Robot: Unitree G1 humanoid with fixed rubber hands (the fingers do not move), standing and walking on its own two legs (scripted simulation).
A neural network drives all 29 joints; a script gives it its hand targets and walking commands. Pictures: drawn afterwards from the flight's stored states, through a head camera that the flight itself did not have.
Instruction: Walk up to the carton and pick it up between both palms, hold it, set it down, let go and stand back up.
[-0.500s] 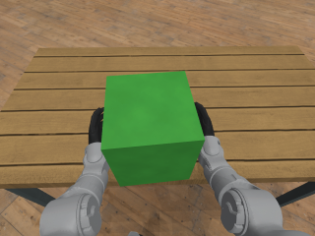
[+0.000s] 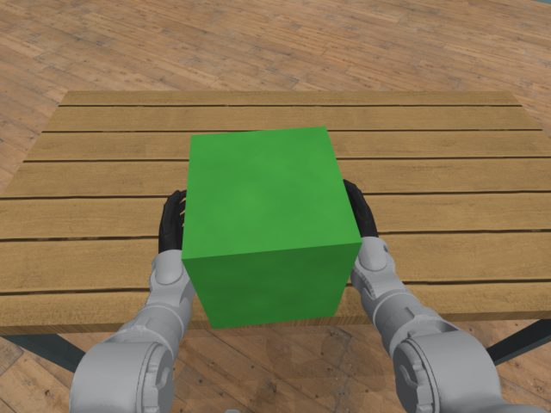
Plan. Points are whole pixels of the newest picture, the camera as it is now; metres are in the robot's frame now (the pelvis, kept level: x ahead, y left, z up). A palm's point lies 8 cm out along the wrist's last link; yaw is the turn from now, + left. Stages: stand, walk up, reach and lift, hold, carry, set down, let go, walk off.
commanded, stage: reach and lift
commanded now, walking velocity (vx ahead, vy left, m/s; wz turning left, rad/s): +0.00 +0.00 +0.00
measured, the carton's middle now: (267, 231) +0.40 +0.07 +0.03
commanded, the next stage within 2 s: none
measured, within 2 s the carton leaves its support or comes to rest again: leaves its support in 0.06 s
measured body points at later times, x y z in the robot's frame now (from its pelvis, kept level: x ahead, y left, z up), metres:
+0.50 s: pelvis +0.00 +0.00 +0.03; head -0.03 +0.03 +0.48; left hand +0.39 +0.20 +0.13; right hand +0.41 -0.10 +0.16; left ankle +0.06 +0.12 -0.70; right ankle -0.03 -0.09 -0.70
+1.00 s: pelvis -0.01 +0.00 +0.04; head -0.02 +0.04 +0.49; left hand +0.37 +0.20 +0.15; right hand +0.39 -0.10 +0.17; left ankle +0.07 +0.12 -0.70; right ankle -0.03 -0.09 -0.70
